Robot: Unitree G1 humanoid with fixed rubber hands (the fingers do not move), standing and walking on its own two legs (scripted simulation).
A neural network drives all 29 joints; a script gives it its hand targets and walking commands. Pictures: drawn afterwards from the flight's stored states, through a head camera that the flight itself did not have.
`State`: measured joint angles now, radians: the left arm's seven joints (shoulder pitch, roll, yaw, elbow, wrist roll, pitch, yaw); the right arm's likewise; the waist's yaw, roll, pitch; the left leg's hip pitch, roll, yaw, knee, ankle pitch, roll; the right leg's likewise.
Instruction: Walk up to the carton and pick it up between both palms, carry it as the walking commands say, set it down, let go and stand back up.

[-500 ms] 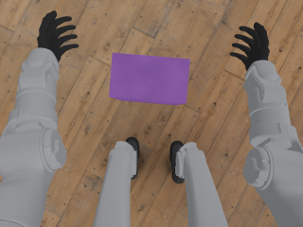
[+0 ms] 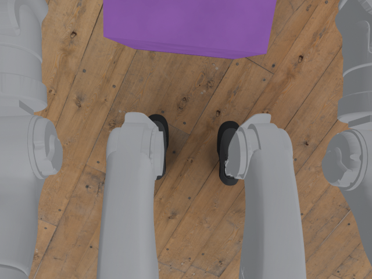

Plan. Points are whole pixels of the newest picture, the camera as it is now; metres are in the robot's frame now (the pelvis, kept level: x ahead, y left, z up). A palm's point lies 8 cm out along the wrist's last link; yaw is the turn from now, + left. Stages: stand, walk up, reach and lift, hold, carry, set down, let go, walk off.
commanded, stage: reach and lift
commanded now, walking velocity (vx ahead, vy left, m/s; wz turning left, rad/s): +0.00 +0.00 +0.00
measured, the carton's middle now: (188, 11) +0.53 +0.02 -0.33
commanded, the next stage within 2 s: none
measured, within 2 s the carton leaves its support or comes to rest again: neither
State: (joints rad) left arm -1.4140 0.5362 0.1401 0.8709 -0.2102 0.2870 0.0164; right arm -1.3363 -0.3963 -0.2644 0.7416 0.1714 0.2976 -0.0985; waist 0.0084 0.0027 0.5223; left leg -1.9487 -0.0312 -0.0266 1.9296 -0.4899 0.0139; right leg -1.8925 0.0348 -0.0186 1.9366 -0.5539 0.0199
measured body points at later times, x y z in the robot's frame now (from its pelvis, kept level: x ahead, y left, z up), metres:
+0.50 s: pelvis +0.01 +0.00 -0.09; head +0.39 +0.01 +0.14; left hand +0.56 +0.24 -0.28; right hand +0.55 -0.20 -0.28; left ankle +0.14 +0.11 -0.42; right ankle +0.12 -0.12 -0.42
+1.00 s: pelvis +0.01 +0.00 -0.10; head +0.38 +0.01 +0.14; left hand +0.56 +0.23 -0.28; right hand +0.55 -0.20 -0.28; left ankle +0.14 +0.11 -0.42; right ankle +0.12 -0.12 -0.42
